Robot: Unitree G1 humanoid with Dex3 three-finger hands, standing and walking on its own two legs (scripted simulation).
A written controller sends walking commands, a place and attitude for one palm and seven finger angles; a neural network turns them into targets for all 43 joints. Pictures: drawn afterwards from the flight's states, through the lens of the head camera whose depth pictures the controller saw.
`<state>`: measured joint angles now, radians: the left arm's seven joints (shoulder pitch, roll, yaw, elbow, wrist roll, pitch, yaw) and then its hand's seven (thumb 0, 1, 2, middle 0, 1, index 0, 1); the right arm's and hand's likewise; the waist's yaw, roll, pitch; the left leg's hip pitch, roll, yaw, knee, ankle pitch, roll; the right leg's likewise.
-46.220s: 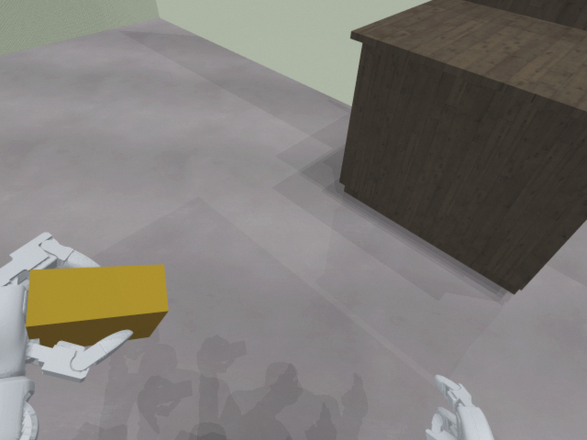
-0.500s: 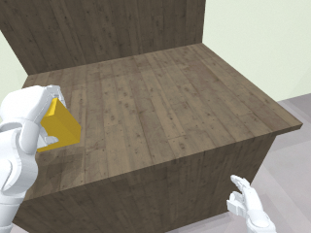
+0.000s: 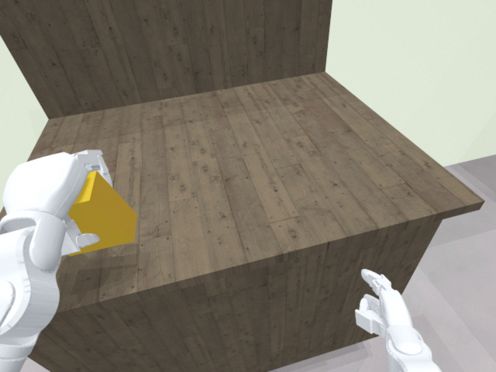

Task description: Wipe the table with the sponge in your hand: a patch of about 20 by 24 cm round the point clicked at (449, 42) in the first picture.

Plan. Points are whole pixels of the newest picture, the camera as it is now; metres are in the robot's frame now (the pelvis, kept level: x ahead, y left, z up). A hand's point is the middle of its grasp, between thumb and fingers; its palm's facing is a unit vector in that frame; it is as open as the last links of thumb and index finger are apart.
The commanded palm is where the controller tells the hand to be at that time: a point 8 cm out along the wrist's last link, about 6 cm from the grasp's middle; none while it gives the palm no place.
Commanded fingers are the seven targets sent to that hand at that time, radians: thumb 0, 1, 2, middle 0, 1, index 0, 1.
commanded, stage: bring the sponge back beside the body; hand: left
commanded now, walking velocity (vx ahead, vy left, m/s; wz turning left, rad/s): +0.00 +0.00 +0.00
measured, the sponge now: (89, 222) +0.24 +0.29 +0.16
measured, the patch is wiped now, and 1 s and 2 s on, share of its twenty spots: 1.00 1.00 1.00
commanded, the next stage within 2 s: step back with the hand held close in 1.00 s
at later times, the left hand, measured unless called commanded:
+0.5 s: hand (70, 220) +0.20 +0.28 +0.20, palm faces +0.29 -0.13 -0.95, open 9.6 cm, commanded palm +0.15 +0.28 +0.28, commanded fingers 0.00 0.10 1.30 -1.20 -1.60 -1.20 -1.60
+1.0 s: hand (74, 231) +0.19 +0.27 +0.20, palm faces +0.30 -0.16 -0.94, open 9.6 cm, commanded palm +0.14 +0.27 +0.27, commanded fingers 0.00 0.10 1.30 -1.20 -1.60 -1.20 -1.60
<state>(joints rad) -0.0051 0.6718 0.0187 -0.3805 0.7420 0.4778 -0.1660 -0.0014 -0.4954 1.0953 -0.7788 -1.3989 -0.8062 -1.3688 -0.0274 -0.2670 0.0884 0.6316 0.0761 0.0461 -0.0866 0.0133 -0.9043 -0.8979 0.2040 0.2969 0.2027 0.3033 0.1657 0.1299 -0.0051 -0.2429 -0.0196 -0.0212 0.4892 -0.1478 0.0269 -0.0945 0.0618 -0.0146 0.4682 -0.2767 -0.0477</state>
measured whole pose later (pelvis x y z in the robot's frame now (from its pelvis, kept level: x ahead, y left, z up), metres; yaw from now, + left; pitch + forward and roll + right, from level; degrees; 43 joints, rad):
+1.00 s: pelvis -0.01 -0.01 +0.00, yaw -1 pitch -7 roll -1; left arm 0.19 0.63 0.06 -0.55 0.69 0.49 -0.09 0.00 -0.49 1.09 -0.78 -1.40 -0.81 -1.37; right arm 0.00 -0.26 0.08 0.61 0.07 0.04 -0.09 0.01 -0.90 -0.90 0.20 0.30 0.20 0.30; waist 0.17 0.13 -0.02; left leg -0.23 0.00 -0.02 0.50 -0.15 0.02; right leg -0.08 0.08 -0.01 0.47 -0.27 -0.05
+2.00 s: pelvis -0.09 +0.01 -0.02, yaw +2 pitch +0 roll -4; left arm 0.24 0.43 0.47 -0.60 -0.04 -0.16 0.11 -0.01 -0.50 1.09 -0.78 -1.40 -0.81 -1.37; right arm 0.21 -0.22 0.04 0.56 0.02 -0.08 -0.05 0.01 -0.90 -0.90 0.21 0.30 0.20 0.30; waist 0.01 0.04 -0.02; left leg -0.54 -0.02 -0.06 0.79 -0.37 0.02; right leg -0.38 0.08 -0.02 0.61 -0.23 -0.02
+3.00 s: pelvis -0.38 +0.00 -0.02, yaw +2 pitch -1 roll -1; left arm 0.31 0.44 0.40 -0.64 -0.06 -0.14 0.08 -0.01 -0.50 1.09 -0.78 -1.40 -0.81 -1.37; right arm 0.27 -0.19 0.04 0.66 0.04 -0.08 -0.04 0.01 -0.90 -0.90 0.21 0.30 0.20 0.30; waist 0.00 -0.04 -0.10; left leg -0.45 0.03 0.03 0.99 -0.41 0.06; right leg -0.43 0.02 -0.06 0.68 -0.26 -0.06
